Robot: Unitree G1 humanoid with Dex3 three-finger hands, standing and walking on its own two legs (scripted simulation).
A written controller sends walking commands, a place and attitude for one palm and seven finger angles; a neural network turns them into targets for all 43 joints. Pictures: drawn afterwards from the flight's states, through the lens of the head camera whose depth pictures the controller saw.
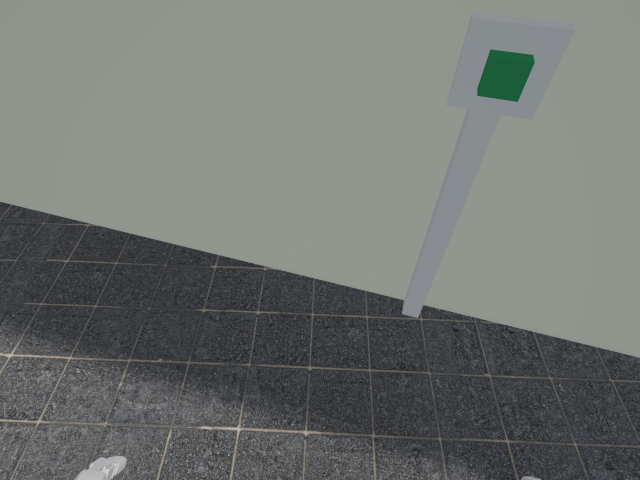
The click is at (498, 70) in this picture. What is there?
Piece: button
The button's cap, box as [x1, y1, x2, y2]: [477, 49, 534, 101]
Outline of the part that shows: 490,49 477,88 477,95 517,101 534,62 533,56 529,54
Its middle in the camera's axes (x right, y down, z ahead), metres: +0.33 -0.29 +0.70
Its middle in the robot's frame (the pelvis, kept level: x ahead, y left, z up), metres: +0.75 -0.29 +0.15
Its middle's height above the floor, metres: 0.92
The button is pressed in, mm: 0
